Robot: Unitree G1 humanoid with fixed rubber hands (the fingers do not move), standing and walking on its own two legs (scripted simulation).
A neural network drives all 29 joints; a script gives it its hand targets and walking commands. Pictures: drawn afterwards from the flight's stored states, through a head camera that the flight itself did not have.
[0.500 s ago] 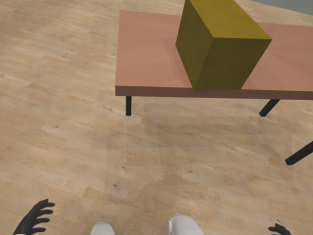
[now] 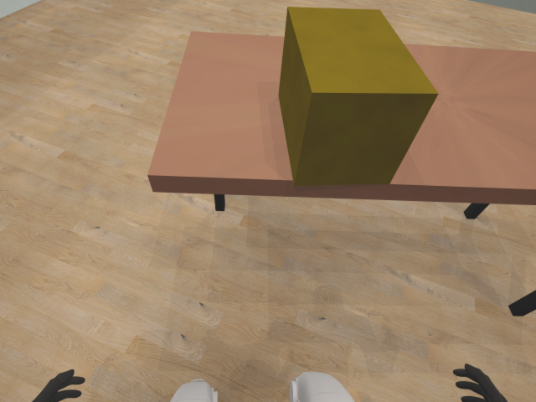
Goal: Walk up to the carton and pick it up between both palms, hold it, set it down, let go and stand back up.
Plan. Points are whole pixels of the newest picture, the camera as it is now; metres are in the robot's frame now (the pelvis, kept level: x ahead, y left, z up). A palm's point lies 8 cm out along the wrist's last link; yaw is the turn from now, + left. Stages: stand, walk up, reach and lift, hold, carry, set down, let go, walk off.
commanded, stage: walk up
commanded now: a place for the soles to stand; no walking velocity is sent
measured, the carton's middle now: (338, 94) +0.60 -0.13 +0.13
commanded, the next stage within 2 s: none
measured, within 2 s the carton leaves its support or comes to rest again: neither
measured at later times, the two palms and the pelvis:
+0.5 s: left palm out of the picture +0.14 +0.24 -0.05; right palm (486, 320) +0.25 -0.38 -0.07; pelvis +0.08 -0.09 +0.00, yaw +3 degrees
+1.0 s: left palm (114, 331) +0.23 +0.22 -0.03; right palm (493, 314) +0.25 -0.38 -0.05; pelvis +0.09 -0.09 +0.01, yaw +3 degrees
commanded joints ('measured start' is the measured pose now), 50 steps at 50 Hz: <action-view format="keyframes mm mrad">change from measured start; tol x32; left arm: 1 14 205 59 -148 -11 -22 -15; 50 -126 226 4 -22 -37 -92 27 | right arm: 1 21 -353 -91 -97 -40 -26 6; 50 -114 -314 -37 -23 -10 5 81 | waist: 1 -21 198 -48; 6 199 -141 -151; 50 -13 16 -218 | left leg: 1 131 245 -493 -422 -214 233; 8 -498 -68 -168 464 -196 -6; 21 140 -50 15 -271 199 10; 25 237 297 -518 -324 576 308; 31 79 15 -82 -192 240 18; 50 231 127 -279 -290 207 109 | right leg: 1 -172 -82 88 -59 64 19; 5 469 26 -14 -491 156 14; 8 235 -409 800 -953 -362 -173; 14 399 -313 371 -653 746 -136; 19 327 -216 178 -548 1001 -58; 23 80 -160 85 -322 764 28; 26 62 -16 89 -278 -45 77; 30 234 -240 318 -712 265 -39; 50 131 -71 106 -506 160 -28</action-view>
